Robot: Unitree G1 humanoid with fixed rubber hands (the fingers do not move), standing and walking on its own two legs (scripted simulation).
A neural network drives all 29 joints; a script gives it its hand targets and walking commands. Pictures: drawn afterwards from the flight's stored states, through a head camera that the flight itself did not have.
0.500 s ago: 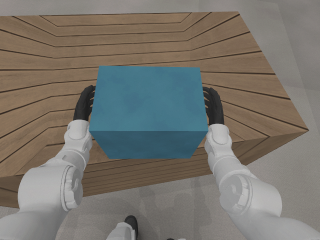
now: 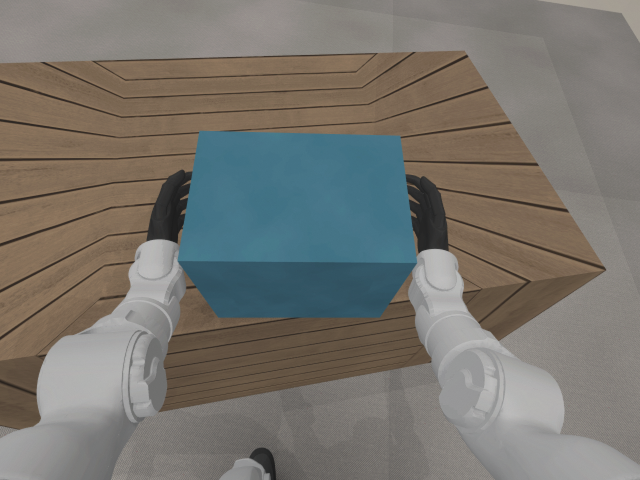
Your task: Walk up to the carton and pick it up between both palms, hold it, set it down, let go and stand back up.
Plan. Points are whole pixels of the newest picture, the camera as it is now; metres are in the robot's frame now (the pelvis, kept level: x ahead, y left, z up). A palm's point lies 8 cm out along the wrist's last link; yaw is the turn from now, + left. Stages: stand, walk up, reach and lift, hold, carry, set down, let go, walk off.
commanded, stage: reach and lift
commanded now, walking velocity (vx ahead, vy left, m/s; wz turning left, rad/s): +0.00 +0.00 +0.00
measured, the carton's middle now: (300, 235) +0.44 +0.02 -0.01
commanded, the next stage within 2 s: none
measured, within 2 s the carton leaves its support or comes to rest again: neither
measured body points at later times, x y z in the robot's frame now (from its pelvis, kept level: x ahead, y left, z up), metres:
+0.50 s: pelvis -0.03 -0.03 +0.01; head -0.02 -0.02 +0.46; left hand +0.39 +0.17 +0.09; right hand +0.39 -0.18 +0.11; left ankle +0.08 +0.09 -0.72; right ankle -0.04 -0.12 -0.72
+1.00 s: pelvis -0.02 -0.05 +0.02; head -0.06 -0.04 +0.47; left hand +0.40 +0.14 +0.16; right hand +0.38 -0.21 +0.16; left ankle +0.08 +0.09 -0.72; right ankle -0.04 -0.12 -0.72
